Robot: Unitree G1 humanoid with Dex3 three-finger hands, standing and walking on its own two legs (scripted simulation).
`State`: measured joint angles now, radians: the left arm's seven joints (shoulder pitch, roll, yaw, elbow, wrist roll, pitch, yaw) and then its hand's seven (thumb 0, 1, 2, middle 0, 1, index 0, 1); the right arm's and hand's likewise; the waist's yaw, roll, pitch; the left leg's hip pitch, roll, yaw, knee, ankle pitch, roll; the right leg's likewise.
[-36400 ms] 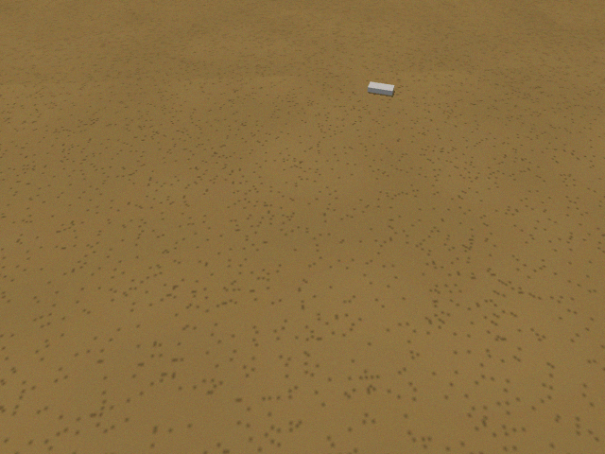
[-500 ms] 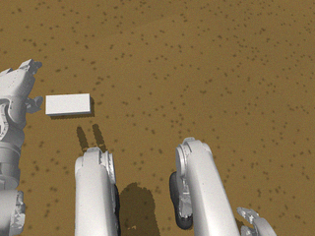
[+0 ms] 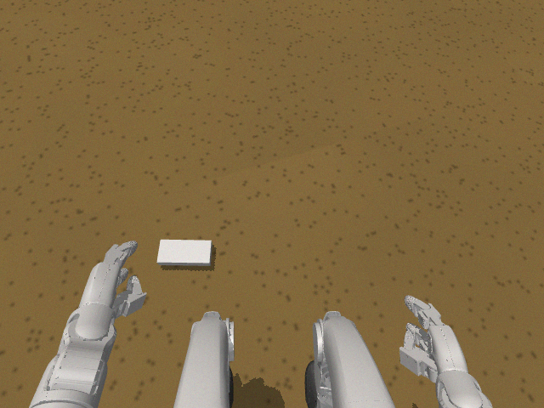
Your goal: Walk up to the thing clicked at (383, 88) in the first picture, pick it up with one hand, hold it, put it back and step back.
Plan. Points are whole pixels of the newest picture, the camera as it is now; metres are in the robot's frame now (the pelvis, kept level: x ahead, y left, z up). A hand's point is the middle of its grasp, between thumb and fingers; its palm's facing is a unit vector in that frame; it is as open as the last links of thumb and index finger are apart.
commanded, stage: home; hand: left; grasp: from above
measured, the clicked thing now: (185, 252) +0.51 +0.25 -0.57
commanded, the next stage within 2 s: none
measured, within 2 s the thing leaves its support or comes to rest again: neither
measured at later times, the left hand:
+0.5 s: hand (108, 333) +0.22 +0.18 +0.08, palm faces +0.10 -0.97 -0.20, open 7.4 cm
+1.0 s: hand (102, 344) +0.21 +0.19 +0.09, palm faces +0.10 -0.98 -0.19, open 7.4 cm
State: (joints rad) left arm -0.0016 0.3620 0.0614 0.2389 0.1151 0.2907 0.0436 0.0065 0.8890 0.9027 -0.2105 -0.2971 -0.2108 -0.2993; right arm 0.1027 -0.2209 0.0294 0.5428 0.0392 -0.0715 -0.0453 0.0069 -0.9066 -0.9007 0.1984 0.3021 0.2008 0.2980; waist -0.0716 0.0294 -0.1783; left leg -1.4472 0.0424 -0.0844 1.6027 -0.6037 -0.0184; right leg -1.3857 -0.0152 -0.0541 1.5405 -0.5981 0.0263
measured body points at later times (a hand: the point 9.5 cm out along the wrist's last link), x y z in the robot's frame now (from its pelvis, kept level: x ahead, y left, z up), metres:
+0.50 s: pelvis +0.06 +0.00 +0.13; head +0.07 +0.01 +0.58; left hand +0.21 +0.23 +0.10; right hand +0.22 -0.24 +0.07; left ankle +0.06 +0.12 -0.55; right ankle +0.06 -0.14 -0.55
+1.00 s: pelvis +0.05 +0.00 +0.13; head +0.07 +0.01 +0.58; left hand +0.20 +0.24 +0.10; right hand +0.22 -0.23 +0.07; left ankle +0.06 +0.12 -0.55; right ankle +0.06 -0.14 -0.55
